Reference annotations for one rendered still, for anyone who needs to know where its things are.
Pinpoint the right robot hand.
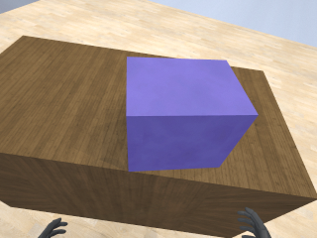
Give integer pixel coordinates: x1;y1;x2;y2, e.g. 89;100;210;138
237;207;271;238

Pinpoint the pedestal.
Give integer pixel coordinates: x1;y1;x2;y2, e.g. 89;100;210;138
0;35;317;238

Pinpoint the carton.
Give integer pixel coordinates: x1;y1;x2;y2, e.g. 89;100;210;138
126;57;259;172

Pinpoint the left robot hand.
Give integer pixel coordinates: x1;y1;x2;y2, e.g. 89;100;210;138
38;217;68;238

